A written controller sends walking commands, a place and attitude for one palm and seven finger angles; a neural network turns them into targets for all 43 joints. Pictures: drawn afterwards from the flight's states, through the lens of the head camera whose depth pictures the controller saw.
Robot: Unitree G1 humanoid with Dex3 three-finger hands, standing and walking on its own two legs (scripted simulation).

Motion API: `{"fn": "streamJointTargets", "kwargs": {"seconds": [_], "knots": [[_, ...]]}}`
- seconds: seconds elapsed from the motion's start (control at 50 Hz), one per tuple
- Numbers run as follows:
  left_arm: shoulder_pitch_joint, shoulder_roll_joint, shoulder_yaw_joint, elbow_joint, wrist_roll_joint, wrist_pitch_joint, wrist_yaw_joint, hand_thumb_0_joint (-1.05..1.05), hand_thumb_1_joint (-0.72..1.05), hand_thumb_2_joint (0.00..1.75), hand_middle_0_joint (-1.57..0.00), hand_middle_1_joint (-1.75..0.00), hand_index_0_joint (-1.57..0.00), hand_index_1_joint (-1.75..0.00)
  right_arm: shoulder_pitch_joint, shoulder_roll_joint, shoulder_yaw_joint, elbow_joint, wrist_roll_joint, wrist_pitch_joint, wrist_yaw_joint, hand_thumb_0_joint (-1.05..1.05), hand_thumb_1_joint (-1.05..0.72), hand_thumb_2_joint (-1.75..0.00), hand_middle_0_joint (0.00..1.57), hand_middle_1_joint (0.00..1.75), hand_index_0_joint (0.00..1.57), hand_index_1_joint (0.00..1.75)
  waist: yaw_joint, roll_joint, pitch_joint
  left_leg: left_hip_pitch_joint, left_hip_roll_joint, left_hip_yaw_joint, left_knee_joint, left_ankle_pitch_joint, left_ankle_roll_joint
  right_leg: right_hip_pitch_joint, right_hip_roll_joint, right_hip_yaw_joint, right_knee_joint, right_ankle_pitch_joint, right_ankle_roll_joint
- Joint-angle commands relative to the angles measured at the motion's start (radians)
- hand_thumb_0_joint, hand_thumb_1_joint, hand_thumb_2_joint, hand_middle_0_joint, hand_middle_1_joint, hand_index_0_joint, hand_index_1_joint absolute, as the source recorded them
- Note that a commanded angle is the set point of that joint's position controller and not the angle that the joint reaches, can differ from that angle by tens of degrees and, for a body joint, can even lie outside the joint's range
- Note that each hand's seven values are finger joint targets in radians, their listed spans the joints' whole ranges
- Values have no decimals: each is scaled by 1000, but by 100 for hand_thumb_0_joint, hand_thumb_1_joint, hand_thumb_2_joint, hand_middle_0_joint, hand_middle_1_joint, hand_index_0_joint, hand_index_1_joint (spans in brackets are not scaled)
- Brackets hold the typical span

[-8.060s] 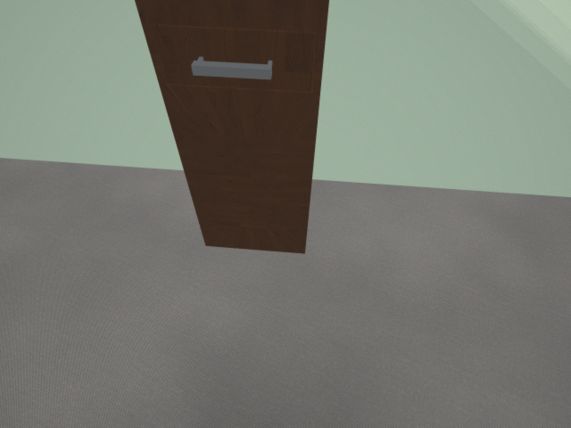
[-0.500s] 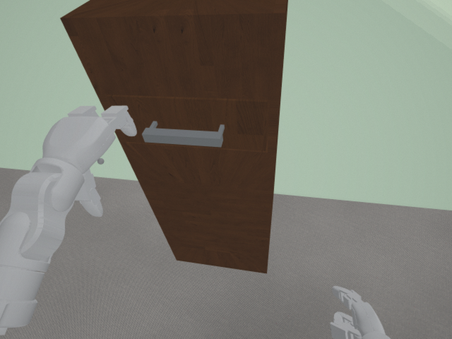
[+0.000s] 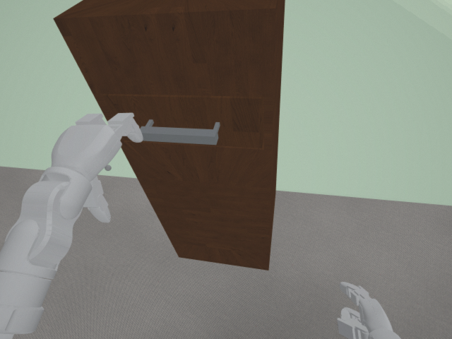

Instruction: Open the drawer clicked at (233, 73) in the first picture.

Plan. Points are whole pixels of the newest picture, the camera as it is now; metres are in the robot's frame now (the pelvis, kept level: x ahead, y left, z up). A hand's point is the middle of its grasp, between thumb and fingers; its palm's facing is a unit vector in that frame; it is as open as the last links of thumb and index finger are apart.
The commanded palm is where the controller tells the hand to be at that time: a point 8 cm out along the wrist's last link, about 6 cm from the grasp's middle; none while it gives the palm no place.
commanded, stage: move the hooked fingers above the handle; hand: left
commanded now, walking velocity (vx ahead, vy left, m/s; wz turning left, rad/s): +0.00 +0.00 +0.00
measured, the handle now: (180, 129) +0.55 +0.20 +0.07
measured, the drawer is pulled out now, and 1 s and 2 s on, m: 0.00 0.00 0.00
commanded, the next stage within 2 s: none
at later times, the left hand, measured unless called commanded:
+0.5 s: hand (141, 153) +0.39 +0.21 +0.14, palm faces -0.02 -0.04 -1.00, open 13.8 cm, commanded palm +0.37 +0.23 +0.21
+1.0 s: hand (166, 140) +0.44 +0.19 +0.12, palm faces -0.03 -0.04 -1.00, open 13.8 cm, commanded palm +0.44 +0.22 +0.19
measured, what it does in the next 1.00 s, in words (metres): stands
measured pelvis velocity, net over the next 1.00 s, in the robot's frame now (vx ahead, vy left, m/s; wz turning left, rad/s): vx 0.04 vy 0.01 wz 0.00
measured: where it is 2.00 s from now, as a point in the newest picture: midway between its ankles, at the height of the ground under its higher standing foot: outside the picture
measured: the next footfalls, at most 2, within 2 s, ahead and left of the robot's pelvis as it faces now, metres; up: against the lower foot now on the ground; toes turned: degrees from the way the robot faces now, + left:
none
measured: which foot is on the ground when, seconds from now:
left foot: down 0.00-1.00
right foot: down 0.00-1.00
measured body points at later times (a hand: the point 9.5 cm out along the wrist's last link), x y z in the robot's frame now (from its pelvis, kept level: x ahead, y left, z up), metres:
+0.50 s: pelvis +0.02 +0.00 +0.00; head +0.05 -0.04 +0.45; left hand +0.38 +0.21 +0.19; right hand +0.17 -0.25 -0.13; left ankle -0.02 +0.10 -0.74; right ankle +0.05 -0.11 -0.74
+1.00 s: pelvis +0.04 +0.01 +0.00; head +0.08 -0.01 +0.44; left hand +0.44 +0.19 +0.18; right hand +0.19 -0.23 -0.13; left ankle -0.02 +0.10 -0.74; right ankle +0.05 -0.11 -0.74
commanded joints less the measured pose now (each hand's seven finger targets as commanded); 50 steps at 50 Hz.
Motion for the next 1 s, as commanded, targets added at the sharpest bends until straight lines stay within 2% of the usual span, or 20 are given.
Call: {"fn": "streamJointTargets", "kwargs": {"seconds": [0.0,0.04,0.08,0.12,0.2,0.28,0.34,0.36,0.4,0.42,0.48,0.52,0.6,0.62,0.68,0.72,0.82,0.9,0.94,0.98], "knots": [[-419,267,152,-118,18,-40,34,0,-50,30,-30,-120,-30,-120,-107,-104,-33,-147,1,-49,-27,0,-90,-90,20,30,20,30,-29,-120,-228,-103,1,-44,-69,134,2,224,12,83,-48,-3,-6],[-476,289,172,-107,18,-65,49,0,-50,30,-30,-120,-30,-120,-106,-94,-31,-144,-4,-57,-33,0,-90,-90,20,30,20,30,-22,-106,-270,-103,-5,-45,-57,149,2,258,6,94,-41,14,-6],[-516,277,166,-66,17,-88,66,0,-50,30,-30,-120,-30,-120,-89,-90,-33,-133,-3,-57,-39,0,-90,-90,20,30,20,30,-27,-78,-265,-100,-7,-44,-56,158,0,243,6,90,-44,27,-7],[-525,315,207,-21,12,-95,83,0,-50,30,-30,-120,-30,-120,-87,-94,-35,-128,0,-57,-39,0,-90,-90,20,30,20,30,-23,-49,-276,-109,-5,-46,-50,165,-4,253,8,99,-43,36,-11],[-534,261,150,99,24,-75,87,0,-50,30,-30,-120,-30,-120,-72,-99,-38,-119,1,-40,-40,0,-90,-90,20,30,20,30,-33,-77,-252,-143,-4,-33,-45,176,-7,236,-2,94,-36,67,-12],[-526,239,109,126,40,-58,60,0,-50,30,-30,-120,-30,-120,-71,-110,-47,-135,5,-23,-38,0,-90,-90,20,30,20,30,-35,-107,-292,-152,-2,-26,-33,183,-1,262,-11,110,-21,97,-12],[-539,225,88,77,37,-83,38,0,-50,30,-30,-120,-30,-120,-63,-111,-53,-148,5,-20,-36,0,-90,-90,20,30,20,30,-35,-113,-336,-141,-5,-33,-27,217,4,280,-8,107,-3,145,-12],[-543,204,68,42,34,-97,35,0,-50,30,-30,-120,-30,-120,-62,-107,-57,-152,3,-20,-36,0,-90,-90,20,30,20,30,-35,-89,-355,-122,-8,-33,-24,243,6,281,-5,105,5,175,-14],[-558,216,82,24,27,-119,42,0,-50,30,-30,-120,-30,-120,-52,-107,-60,-151,1,-19,-40,0,-90,-90,20,30,20,30,-36,-91,-364,-112,-10,-36,-21,260,8,270,2,99,10,191,-13],[-578,224,95,29,18,-129,49,0,-50,30,-30,-120,-30,-120,-44,-108,-62,-148,2,-21,-43,0,-90,-90,20,30,20,30,-40,-117,-357,-114,-9,-36,-20,255,7,264,5,98,5,182,-10],[-608,238,125,76,22,-146,94,0,-50,30,-30,-120,-30,-120,-12,-105,-62,-126,3,-22,-44,0,-90,-90,20,30,20,30,-35,-108,-328,-124,-8,-41,-26,272,3,230,13,84,8,176,-15],[-638,272,166,78,31,-146,135,0,-50,30,-30,-120,-30,-120,-6,-106,-65,-119,1,-24,-41,0,-90,-90,20,30,20,30,-18,-109,-367,-117,-5,-41,-25,310,-3,242,16,83,18,192,-17],[-659,237,141,182,62,-93,191,0,-50,30,-30,-120,-30,-120,5,-98,-61,-98,-1,-19,-33,0,-90,-90,20,30,20,30,-14,-97,-370,-130,-1,-30,-24,324,-9,234,13,83,29,204,-20],[-657,252,152,203,67,-77,195,0,-50,30,-30,-120,-30,-120,-3,-102,-62,-99,2,-16,-32,0,-90,-90,20,30,20,30,-14,-100,-376,-134,2,-27,-26,317,-10,243,14,88,26,193,-22],[-665,179,54,244,94,-22,173,0,-50,30,-30,-120,-30,-120,-12,-104,-55,-105,5,-2,-27,0,-90,-90,20,30,20,30,-29,-94,-365,-133,5,-25,-26,319,-10,222,13,81,30,198,-24],[-686,140,-4,260,107,0,139,0,-50,30,-30,-120,-30,-120,-13,-109,-59,-111,13,6,-27,0,-90,-90,20,30,20,30,-54,-108,-366,-116,7,-27,-18,325,-6,203,18,81,27,198,-25],[-785,64,-109,207,89,-32,66,0,-50,30,-30,-120,-30,-120,12,-106,-61,-131,13,8,-44,0,-90,-90,20,30,20,30,-93,-144,-372,-53,6,-50,2,332,6,147,26,71,26,198,-22],[-849,137,-27,159,84,-107,95,0,-50,30,-30,-120,-30,-120,48,-94,-63,-120,3,1,-50,0,-90,-90,20,30,20,30,-67,-63,-435,-8,5,-72,27,458,-12,140,31,66,57,241,-29],[-854,192,46,192,73,-125,132,0,-50,30,-30,-120,-30,-120,67,-92,-62,-104,-4,-5,-47,0,-90,-90,20,30,20,30,-48,-62,-433,-28,6,-71,33,506,-23,151,33,63,67,267,-31],[-831,204,87,281,78,-116,172,0,-50,30,-30,-120,-30,-120,75,-87,-57,-83,-5,0,-45,0,-90,-90,20,30,20,30,-39,-79,-400,-65,9,-61,32,520,-31,148,34,57,74,281,-32]]}}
